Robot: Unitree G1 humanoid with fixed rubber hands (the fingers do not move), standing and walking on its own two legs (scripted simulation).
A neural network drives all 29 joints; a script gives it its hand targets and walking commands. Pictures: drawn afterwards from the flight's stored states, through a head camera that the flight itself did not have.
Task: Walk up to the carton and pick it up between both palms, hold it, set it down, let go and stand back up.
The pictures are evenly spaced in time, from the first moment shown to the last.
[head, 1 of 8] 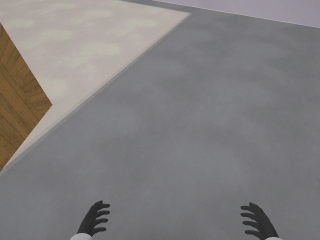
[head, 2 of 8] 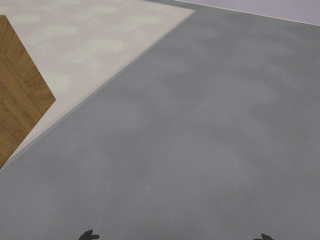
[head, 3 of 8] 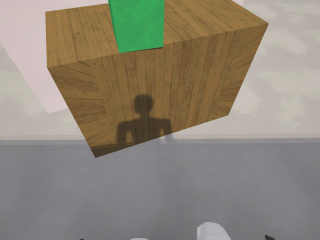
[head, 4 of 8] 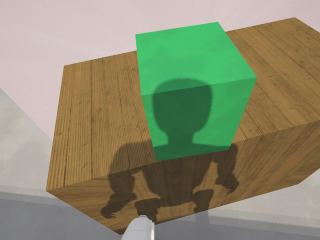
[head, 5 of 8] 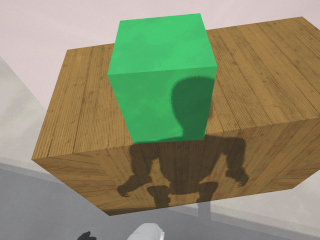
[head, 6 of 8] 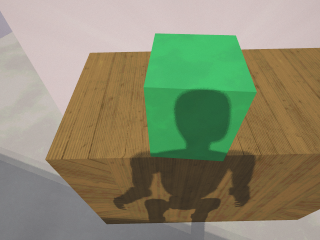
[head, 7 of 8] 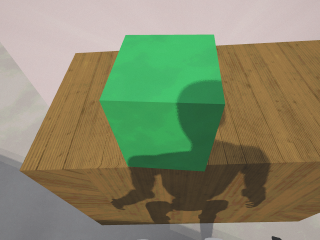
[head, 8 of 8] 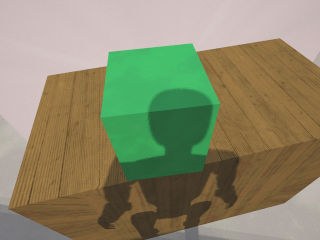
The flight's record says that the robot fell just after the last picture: no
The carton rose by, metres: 0.00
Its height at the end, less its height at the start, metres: +0.00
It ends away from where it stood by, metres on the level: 0.00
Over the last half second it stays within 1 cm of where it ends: yes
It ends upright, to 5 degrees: yes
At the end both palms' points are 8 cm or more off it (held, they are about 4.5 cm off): yes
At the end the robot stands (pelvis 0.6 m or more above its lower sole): yes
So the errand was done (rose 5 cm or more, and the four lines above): no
